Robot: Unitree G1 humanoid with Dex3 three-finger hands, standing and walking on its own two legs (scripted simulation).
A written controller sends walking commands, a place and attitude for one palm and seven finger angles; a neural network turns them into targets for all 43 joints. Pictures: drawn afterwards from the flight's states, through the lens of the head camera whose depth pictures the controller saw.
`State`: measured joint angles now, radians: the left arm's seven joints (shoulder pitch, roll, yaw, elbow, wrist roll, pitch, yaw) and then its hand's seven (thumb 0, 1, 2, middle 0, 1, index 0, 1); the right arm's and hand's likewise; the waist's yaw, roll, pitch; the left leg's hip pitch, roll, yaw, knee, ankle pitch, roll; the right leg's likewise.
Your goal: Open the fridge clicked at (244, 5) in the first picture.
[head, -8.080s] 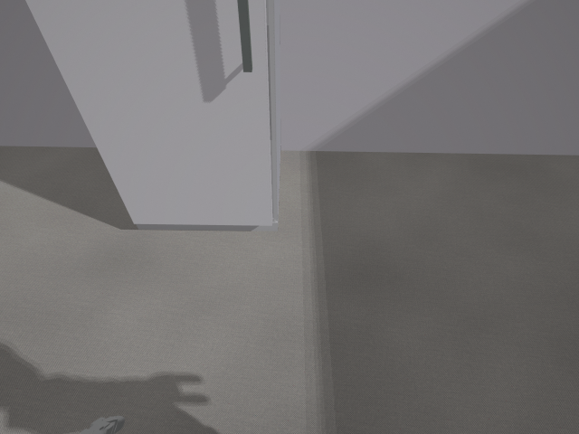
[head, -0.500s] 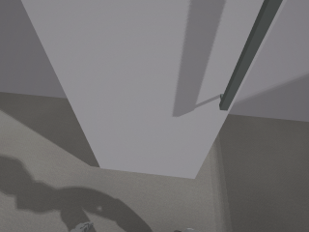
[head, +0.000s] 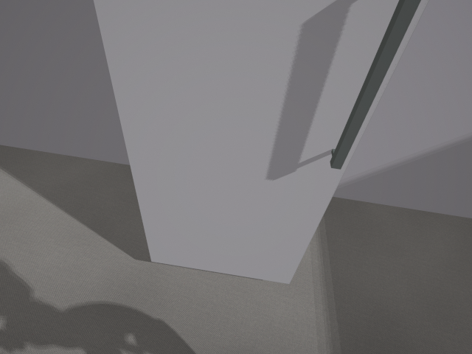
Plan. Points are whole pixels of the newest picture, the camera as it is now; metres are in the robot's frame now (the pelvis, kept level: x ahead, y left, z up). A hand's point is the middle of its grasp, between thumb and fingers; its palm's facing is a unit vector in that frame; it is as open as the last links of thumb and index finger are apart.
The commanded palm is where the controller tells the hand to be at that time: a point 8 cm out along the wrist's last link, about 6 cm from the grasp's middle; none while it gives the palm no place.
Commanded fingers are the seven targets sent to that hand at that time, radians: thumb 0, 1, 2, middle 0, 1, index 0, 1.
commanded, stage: come to a stop and stand still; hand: right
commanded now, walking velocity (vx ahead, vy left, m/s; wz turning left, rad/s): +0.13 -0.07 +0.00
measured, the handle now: (368, 81) +0.56 -0.20 +0.25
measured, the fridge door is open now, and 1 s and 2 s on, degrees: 0 0 0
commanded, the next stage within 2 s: look again from close up in 1.08 s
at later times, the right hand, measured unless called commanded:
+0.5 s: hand out of the picture -0.05 -0.14 -0.15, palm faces +0.11 +0.98 -0.15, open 7.4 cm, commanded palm none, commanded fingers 0.00 -0.90 -0.90 0.20 0.30 0.20 0.30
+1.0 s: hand out of the picture +0.03 -0.20 -0.15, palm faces +0.03 +0.97 -0.22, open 7.3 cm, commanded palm none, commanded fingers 0.00 -0.90 -0.90 0.20 0.30 0.20 0.30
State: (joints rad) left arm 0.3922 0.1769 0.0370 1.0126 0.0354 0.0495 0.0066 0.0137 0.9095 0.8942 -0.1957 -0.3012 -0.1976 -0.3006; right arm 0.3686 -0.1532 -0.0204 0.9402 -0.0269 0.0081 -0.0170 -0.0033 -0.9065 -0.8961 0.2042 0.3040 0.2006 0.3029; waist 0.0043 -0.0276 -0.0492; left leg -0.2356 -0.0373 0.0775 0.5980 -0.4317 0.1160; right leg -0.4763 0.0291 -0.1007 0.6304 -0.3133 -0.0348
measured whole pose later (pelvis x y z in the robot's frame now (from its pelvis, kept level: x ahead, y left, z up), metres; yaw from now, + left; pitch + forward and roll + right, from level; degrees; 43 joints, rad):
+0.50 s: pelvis +0.01 +0.00 +0.02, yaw -1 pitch +2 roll -1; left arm 0.29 0.16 0.02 1.06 0.01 0.00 0.03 0.01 0.94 0.89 -0.19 -0.30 -0.20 -0.30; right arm 0.43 -0.08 0.00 1.10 -0.03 -0.04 -0.03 0.00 -0.90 -0.90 0.21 0.30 0.20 0.30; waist -0.04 -0.02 -0.04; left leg -0.17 -0.08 0.10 0.36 -0.22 0.12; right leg -0.23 -0.04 -0.05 0.49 -0.27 0.00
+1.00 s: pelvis +0.04 -0.02 +0.02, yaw +0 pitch +0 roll -1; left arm 0.33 0.11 -0.03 1.16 0.01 -0.02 0.05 0.01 0.92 0.89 -0.20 -0.30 -0.20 -0.30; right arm 0.30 -0.14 0.01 1.11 -0.01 -0.02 -0.05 0.00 -0.91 -0.90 0.20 0.30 0.20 0.30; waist 0.00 -0.02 0.02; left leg -0.13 -0.04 0.08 0.43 -0.31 0.07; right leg -0.12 0.01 -0.08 0.41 -0.29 -0.02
